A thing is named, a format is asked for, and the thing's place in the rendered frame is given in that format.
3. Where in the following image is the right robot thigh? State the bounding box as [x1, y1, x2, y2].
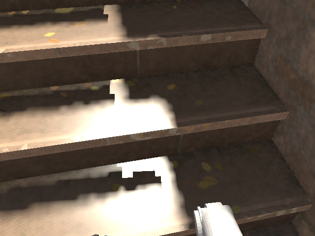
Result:
[193, 202, 243, 236]

